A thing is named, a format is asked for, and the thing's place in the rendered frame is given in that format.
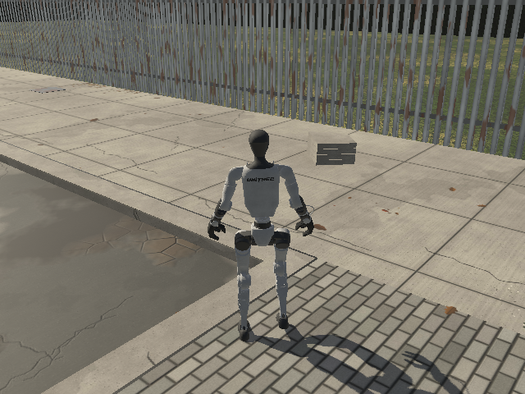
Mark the robot right upper arm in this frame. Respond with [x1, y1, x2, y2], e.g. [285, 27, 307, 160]
[277, 164, 303, 208]

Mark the humanoid robot head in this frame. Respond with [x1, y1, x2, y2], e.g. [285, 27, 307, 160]
[246, 130, 274, 169]

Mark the right robot foot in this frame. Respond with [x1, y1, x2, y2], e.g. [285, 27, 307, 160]
[276, 313, 289, 329]

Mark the robot right forearm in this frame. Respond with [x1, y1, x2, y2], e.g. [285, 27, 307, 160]
[294, 196, 311, 224]

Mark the robot right hand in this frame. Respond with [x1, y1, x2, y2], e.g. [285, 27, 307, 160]
[295, 218, 314, 236]

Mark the robot left forearm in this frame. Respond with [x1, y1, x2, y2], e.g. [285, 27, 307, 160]
[210, 198, 226, 227]

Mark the robot left upper arm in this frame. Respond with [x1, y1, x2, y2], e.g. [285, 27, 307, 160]
[219, 166, 243, 211]

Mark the robot left hand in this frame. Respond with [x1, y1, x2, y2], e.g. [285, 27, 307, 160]
[208, 222, 226, 241]

